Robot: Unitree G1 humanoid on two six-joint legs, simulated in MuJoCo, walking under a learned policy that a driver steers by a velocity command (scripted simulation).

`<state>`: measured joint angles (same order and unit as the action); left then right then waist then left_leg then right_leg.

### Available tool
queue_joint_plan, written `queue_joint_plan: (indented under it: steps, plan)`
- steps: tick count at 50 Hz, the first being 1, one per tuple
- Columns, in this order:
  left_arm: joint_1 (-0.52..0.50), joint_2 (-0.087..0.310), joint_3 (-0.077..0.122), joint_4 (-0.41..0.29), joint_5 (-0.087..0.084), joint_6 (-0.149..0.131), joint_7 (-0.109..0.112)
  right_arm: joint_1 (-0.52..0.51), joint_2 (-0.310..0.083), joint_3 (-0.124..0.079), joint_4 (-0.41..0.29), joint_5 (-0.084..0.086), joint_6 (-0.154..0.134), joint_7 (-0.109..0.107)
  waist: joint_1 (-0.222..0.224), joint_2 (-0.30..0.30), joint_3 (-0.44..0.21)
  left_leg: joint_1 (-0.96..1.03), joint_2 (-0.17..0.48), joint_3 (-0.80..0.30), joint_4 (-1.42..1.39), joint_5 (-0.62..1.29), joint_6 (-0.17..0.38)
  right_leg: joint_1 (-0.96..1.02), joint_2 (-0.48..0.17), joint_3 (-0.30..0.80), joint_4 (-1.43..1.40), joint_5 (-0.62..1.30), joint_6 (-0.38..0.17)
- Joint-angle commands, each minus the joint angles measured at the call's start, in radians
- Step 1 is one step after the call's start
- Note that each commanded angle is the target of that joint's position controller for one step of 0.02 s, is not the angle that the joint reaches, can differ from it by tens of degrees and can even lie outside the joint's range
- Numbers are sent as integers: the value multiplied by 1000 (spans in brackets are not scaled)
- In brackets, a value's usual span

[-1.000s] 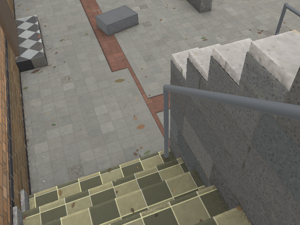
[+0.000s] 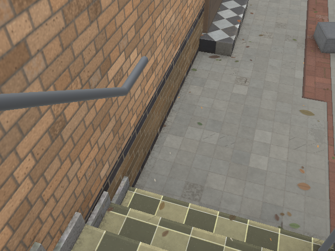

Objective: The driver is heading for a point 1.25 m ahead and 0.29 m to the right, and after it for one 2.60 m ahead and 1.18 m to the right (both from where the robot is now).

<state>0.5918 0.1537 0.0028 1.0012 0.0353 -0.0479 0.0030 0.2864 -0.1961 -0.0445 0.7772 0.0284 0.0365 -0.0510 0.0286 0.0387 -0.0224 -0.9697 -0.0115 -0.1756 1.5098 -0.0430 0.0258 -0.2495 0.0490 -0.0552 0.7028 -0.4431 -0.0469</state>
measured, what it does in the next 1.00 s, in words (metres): goes down: left foot 0.19 m lower, then right foot 0.19 m lower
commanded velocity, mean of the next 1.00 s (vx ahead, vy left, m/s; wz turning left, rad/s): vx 0.50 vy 0.00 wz -0.11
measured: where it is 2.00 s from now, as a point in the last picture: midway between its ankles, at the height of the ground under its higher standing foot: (189, 235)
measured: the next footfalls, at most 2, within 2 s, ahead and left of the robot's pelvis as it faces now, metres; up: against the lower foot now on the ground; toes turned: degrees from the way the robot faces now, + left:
left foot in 0.36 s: +0.36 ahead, +0.20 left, -0.19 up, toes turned +2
right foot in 0.96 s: +0.56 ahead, -0.01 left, -0.38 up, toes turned -10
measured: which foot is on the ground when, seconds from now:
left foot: up 0.00-0.34, down 0.36-0.96, up 0.98-1.00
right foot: down 0.00-0.36, up 0.38-0.94, down 0.96-1.00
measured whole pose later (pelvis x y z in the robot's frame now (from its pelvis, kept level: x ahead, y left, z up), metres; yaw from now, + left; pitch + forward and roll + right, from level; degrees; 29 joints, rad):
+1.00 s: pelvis +0.52 +0.08 -0.35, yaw -11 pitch +1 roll +1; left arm 0.25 0.24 0.07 0.76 -0.01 -0.01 -0.05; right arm 0.41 -0.19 -0.03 0.94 0.00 -0.05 -0.05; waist -0.01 -0.02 0.03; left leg -0.50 0.05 0.08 1.95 -0.82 0.00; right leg -0.35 0.05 0.01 0.61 -0.15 -0.11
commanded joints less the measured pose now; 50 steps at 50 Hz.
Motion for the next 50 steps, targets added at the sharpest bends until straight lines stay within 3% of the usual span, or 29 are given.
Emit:
queue_joint_plan:
  steps: [1,3,7,10,14,15,17,18,19,20,21,22,23,24,25,26,28,29,31,34,36,39,42,45,46,47,48,49,50]
  plan:
    - [-91,154,16,-51,-6,-25,32,58,15,3,-48,-12,-26,32,-104,-147,55,138,45,-13,-220,282,-3,-171,-242,296,-225,484,-127]
    - [32,126,18,-7,-47,-27,35,-47,-29,-14,-72,-7,-37,48,-24,-111,77,-41,51,-88,-332,318,27,57,-263,334,-146,416,-133]
    - [186,118,24,22,-27,-28,44,-310,-42,-19,-151,-7,-73,87,96,-146,153,-273,83,-67,-625,323,36,293,-288,435,-82,216,-134]
    - [16,104,10,-47,-38,-1,60,-270,-18,-5,-127,-40,-69,130,67,-85,180,261,69,97,-841,646,1,-148,-197,265,-49,56,-127]
    - [3,136,35,-47,-64,10,64,-317,-64,-3,-150,22,-54,113,126,-92,235,418,90,88,-1088,502,-32,-79,-193,222,92,113,-75]
    - [34,121,39,-27,-62,13,62,-295,-73,-8,-123,20,-50,103,123,-90,190,462,95,96,-1145,519,-32,3,-193,210,188,175,-57]
    - [-88,179,67,-25,-40,13,54,123,-161,-59,7,-14,-46,84,-88,-147,37,829,138,114,-1233,579,19,-18,-168,214,577,347,-22]
    - [-108,164,68,5,-63,0,39,391,-214,-82,98,-49,-58,83,-237,-51,-62,1133,127,209,-1166,591,50,-184,-39,131,1004,215,27]
    - [5,50,62,11,-62,-8,22,498,-213,-50,156,-78,-72,98,-210,259,-110,1435,228,127,-809,928,102,-597,113,200,1493,-592,67]
    - [138,68,59,-10,-86,-21,14,386,-203,-35,147,-51,-62,110,-103,334,-196,1412,303,11,-713,880,138,-701,38,322,1452,-533,40]
    - [125,101,62,-31,-93,-15,20,344,-173,-29,126,-37,-53,109,-90,246,-222,1299,333,-82,-831,519,184,-687,23,306,1314,-432,51]
    - [13,88,55,-105,-99,-2,35,315,-232,-43,151,-22,-48,105,-62,136,-177,1179,419,-265,-1035,-9,271,-756,1,208,1323,-301,52]
    - [-122,119,62,-147,-106,30,63,184,-151,-19,135,-26,-44,103,-31,10,-73,938,388,-304,-1214,-481,239,-755,-47,151,1145,-36,20]
    - [-132,78,56,-152,-108,36,65,95,-158,-16,130,-47,-63,81,15,102,-5,766,450,-416,-1188,-481,270,-750,-79,262,1035,139,-4]
    - [-146,129,64,-151,-89,54,65,80,-66,27,131,-64,-82,63,29,3,79,574,410,-322,-1152,-283,223,-662,-84,295,902,249,7]
    - [-131,105,70,-156,-70,55,60,80,-49,35,147,-58,-97,45,48,6,83,523,347,-203,-1106,-195,189,-606,-84,310,773,333,37]
    - [-144,93,76,-176,-43,54,48,138,-70,38,191,-56,-103,14,44,36,29,551,315,-158,-1090,-55,195,-580,-95,310,628,417,68]
    - [-144,107,77,-173,-57,58,42,163,-104,33,197,-73,-110,1,49,30,4,556,301,-120,-1059,17,186,-554,-77,301,652,504,75]
    - [-247,152,91,-227,-71,55,26,183,-76,29,215,-33,-122,-12,37,54,19,651,263,-70,-1032,-63,116,-624,-77,381,445,700,43]
    - [-322,118,83,-274,-37,60,-3,248,-27,48,247,-22,-119,-40,17,55,85,605,201,58,-901,-111,85,-569,-30,324,213,959,42]
    - [-380,104,77,-307,-29,57,-21,231,-64,39,222,-28,-121,-28,-3,86,77,554,186,104,-847,-119,86,-461,-15,270,153,1068,41]
    - [-335,133,78,-300,-22,68,-40,252,-68,35,201,-34,-119,-19,-2,44,119,550,220,95,-715,-140,109,-455,-29,282,223,1050,36]
    - [-487,94,55,-350,-32,75,-58,312,-79,17,179,-21,-87,-37,-100,-3,185,647,222,111,-628,-125,91,-484,-24,177,58,876,52]
    - [-412,131,77,-334,-60,76,-68,237,-140,-9,167,-20,-59,-41,-74,128,172,621,267,116,-402,68,97,-362,-39,42,51,627,45]
    - [-322,174,97,-285,-63,65,-55,196,-155,-20,149,-21,-64,-24,-29,50,68,549,223,207,-257,253,82,-98,1,-33,-7,651,6]
    - [-99,226,124,-216,-51,50,-48,113,-174,-22,127,-21,-78,-13,105,-34,15,473,178,279,28,409,47,183,57,-115,-167,793,-40]
    - [113,224,123,-154,-43,39,-42,1,-170,-30,125,-19,-97,-12,257,-214,35,335,57,298,611,-19,-2,364,-75,65,-491,987,-174]
    - [99,278,104,-123,-28,21,-54,158,-42,-7,66,-47,-127,16,88,-473,-46,-167,-39,196,864,-806,-47,685,-213,325,-9,1513,-305]
    - [58,249,92,-157,-45,28,-53,189,-88,-4,25,-38,-145,38,56,-441,-208,-241,5,89,757,-790,-51,758,-306,453,3,1539,-377]
Keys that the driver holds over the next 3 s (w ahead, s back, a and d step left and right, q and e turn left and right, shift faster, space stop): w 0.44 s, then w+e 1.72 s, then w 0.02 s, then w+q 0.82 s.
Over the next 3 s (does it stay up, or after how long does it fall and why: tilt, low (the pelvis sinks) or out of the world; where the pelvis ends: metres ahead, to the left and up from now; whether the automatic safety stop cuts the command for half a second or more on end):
stays up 1.55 -0.46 -0.93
